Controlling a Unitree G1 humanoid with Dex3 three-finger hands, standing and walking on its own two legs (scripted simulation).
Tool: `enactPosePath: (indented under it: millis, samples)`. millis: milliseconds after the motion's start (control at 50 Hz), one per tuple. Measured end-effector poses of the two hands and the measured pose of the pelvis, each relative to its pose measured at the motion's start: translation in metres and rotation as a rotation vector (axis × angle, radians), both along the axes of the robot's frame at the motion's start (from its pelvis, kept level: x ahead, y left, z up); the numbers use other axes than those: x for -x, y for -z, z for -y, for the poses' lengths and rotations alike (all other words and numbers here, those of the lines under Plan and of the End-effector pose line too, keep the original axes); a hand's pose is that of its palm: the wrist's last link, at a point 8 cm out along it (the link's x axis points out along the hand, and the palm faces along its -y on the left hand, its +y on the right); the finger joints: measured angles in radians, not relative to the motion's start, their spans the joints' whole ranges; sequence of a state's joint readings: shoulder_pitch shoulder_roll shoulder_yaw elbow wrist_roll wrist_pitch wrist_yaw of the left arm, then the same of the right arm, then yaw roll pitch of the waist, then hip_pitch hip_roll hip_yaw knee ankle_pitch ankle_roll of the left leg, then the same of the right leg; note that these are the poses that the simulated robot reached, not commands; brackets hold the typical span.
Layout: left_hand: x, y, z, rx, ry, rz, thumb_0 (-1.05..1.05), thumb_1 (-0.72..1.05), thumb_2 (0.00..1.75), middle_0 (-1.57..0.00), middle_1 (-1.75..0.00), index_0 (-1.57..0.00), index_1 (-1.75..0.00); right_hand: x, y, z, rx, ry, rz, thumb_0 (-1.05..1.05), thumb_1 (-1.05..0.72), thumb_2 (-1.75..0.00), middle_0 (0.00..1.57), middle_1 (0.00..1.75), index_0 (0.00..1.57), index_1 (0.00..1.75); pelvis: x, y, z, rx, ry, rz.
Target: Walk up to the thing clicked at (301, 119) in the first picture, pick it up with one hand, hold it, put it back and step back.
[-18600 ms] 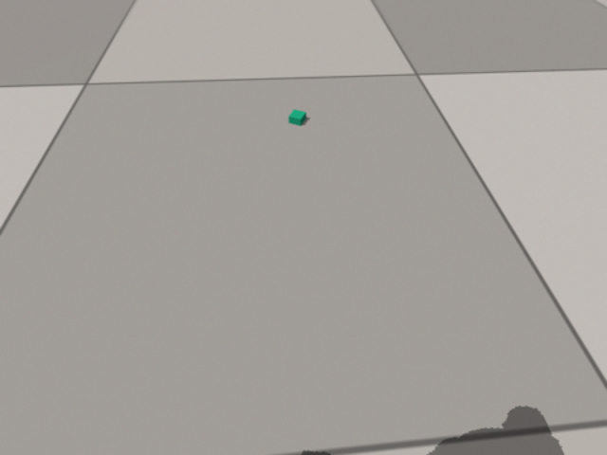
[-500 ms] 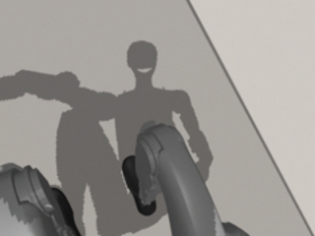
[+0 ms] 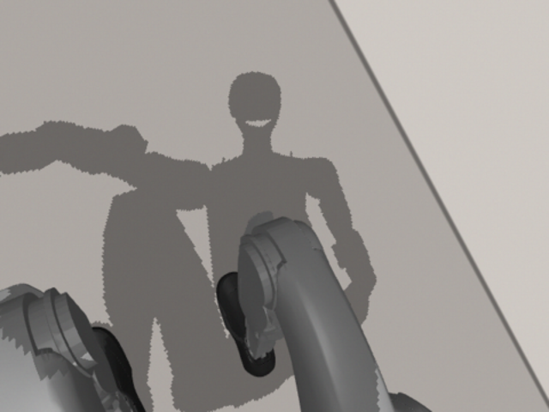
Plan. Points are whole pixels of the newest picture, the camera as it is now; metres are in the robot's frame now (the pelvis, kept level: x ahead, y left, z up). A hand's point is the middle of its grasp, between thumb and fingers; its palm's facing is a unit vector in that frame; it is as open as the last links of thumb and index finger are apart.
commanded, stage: approach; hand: left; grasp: from above
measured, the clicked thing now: out of the picture +0.46 +0.36 -0.31
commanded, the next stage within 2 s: rest palm in 0.74 s
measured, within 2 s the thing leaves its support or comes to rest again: neither
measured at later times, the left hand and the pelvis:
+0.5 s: hand out of the picture +0.48 +0.33 -0.20, palm faces +0.11 -0.44 -0.89, open 13.1 cm; pelvis +0.00 +0.00 +0.00, yaw -1 degrees
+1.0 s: hand out of the picture +0.43 +0.34 -0.21, palm faces -0.01 -0.47 -0.88, open 13.1 cm; pelvis +0.00 +0.00 +0.00, yaw +1 degrees
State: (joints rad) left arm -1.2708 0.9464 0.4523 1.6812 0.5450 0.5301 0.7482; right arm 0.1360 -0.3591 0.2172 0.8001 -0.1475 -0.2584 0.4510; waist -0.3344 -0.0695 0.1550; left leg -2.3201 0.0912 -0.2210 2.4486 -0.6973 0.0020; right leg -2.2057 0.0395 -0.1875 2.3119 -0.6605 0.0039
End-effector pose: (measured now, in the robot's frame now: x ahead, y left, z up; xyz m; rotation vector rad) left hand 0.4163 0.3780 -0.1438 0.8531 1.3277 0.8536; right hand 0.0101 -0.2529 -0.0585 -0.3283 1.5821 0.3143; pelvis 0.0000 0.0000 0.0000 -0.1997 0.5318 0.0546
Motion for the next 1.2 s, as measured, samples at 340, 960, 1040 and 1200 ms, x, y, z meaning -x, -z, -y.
enactPosePath:
  millis: [340,960,1040,1200]
  samples:
    - [-0.047,0.011,0.048,0.027,0.038,0.048,0.00,-0.26,0.78,-0.36,-0.73,-0.33,-0.76,0.012,-0.015,0.011,0.040,-0.017,-0.044,0.00,-0.92,-0.90,0.19,0.30,0.20,0.30,-0.003,-0.001,0.004,0.003,-0.002,0.007]
    - [-0.007,0.010,0.028,0.030,0.067,-0.007,0.00,-0.30,0.83,-0.26,-0.81,-0.24,-0.84,-0.017,0.000,0.004,0.012,-0.035,0.030,0.00,-0.92,-0.90,0.19,0.30,0.20,0.30,0.001,-0.002,0.001,0.001,-0.019,0.006]
    - [-0.018,0.016,0.042,0.020,0.077,-0.013,0.00,-0.34,0.85,-0.25,-0.82,-0.22,-0.85,-0.011,-0.007,0.012,0.025,-0.044,0.011,0.00,-0.92,-0.90,0.19,0.30,0.20,0.30,-0.001,-0.002,0.002,0.004,-0.012,0.007]
    - [-0.033,0.042,0.066,0.029,0.006,0.022,0.00,-0.36,0.87,-0.27,-0.79,-0.23,-0.84,0.010,-0.018,0.019,0.022,-0.073,-0.086,0.00,-0.93,-0.91,0.19,0.30,0.20,0.30,-0.002,0.003,0.004,0.007,-0.004,0.029]
